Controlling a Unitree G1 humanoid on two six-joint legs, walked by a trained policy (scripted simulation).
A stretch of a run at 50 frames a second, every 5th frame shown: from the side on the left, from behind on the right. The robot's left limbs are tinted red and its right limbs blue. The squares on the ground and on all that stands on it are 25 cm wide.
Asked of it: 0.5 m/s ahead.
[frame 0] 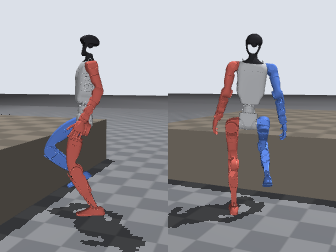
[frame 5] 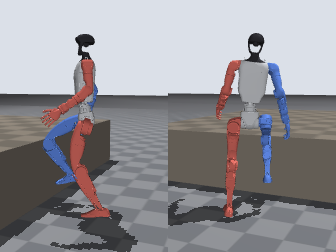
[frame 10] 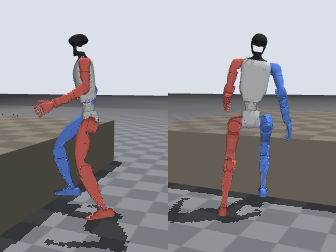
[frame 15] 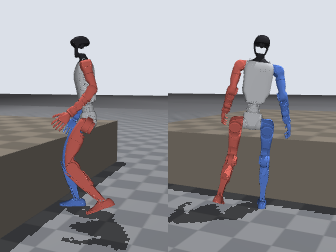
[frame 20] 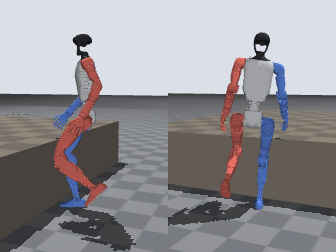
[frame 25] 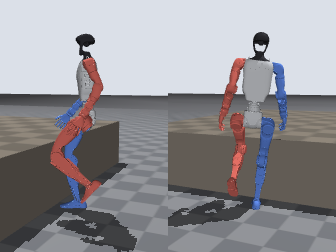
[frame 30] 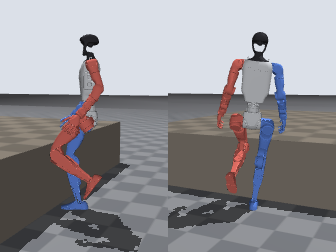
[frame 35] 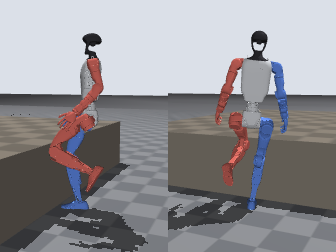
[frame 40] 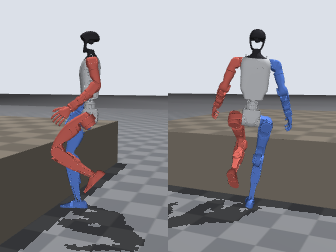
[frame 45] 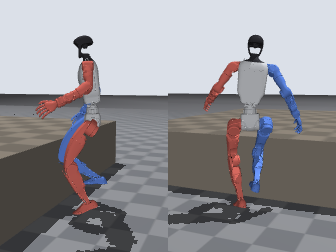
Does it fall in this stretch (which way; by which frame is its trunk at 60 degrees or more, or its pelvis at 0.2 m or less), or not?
no
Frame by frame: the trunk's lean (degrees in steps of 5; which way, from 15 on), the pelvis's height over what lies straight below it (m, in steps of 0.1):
0: 10, 0.7
5: 5, 0.8
10: 10, 0.8
15: 10, 0.8
20: 10, 0.8
25: 5, 0.8
30: 5, 0.8
35: 5, 0.8
40: 5, 0.8
45: 10, 0.7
